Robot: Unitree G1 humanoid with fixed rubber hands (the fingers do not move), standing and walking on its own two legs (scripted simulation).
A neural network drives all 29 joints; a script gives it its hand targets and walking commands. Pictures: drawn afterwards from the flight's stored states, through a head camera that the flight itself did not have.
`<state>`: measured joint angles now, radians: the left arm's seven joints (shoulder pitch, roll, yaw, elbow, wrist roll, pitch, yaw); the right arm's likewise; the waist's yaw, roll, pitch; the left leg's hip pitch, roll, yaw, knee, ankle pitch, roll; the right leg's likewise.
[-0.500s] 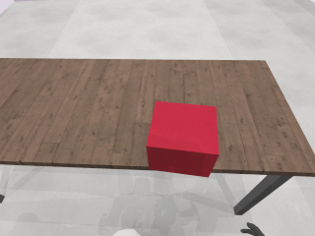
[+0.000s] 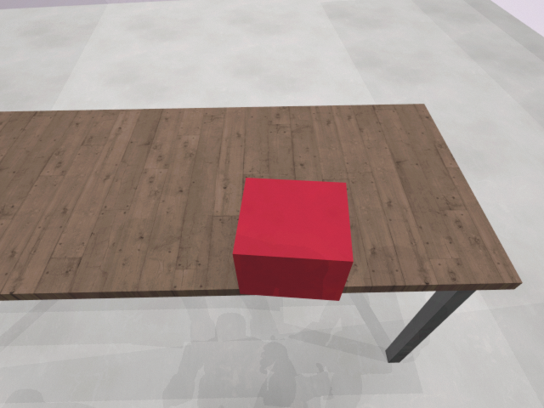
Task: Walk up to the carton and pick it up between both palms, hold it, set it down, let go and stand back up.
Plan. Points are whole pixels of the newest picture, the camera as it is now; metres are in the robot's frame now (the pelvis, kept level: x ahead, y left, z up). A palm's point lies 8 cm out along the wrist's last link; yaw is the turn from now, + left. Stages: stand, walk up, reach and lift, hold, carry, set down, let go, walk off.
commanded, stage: walk up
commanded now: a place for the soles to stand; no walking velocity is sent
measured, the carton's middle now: (292, 239) +0.39 -0.02 -0.03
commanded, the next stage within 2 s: reach and lift in 1.88 s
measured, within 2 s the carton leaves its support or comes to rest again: neither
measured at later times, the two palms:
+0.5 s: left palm out of the picture +0.11 +0.24 -0.13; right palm out of the picture +0.06 -0.26 -0.14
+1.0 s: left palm out of the picture +0.12 +0.23 -0.12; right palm out of the picture +0.02 -0.28 -0.15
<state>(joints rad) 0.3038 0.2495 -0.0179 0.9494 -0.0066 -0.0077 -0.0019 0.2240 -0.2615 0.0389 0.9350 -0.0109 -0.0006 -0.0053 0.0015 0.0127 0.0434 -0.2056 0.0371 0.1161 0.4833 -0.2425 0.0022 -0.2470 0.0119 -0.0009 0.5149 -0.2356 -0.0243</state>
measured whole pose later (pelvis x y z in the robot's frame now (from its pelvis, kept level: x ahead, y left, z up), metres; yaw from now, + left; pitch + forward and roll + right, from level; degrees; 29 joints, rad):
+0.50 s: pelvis +0.04 -0.01 -0.01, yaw -6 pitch +0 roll +1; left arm 0.30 0.24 -0.02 0.92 0.01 -0.02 0.02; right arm 0.25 -0.26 0.03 0.94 -0.03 0.00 -0.02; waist -0.01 0.00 0.03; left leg -0.16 0.07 0.20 0.52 -0.34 -0.02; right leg -0.26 0.06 0.09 0.59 -0.32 -0.04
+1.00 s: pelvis +0.04 -0.02 -0.01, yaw -13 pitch -1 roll +1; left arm 0.34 0.25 -0.01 0.89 0.00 -0.01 0.03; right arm 0.25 -0.30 0.03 0.97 -0.03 0.04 0.00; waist 0.01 0.03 0.04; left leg -0.18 0.08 0.15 0.65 -0.56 -0.01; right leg -0.28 0.12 0.12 0.60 -0.30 -0.07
